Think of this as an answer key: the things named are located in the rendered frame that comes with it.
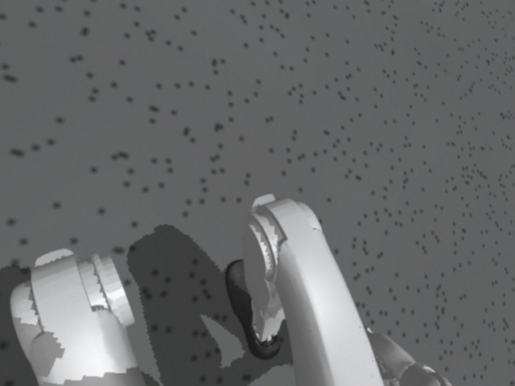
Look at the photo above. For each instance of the right robot hand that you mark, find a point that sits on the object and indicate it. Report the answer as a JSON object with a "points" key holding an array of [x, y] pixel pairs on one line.
{"points": [[390, 357]]}

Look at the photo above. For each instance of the right robot foot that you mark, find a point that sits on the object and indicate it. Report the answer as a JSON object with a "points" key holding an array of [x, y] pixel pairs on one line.
{"points": [[242, 307]]}

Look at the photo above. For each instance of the right robot arm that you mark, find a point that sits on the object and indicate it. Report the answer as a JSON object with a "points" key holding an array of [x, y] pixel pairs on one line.
{"points": [[420, 374]]}

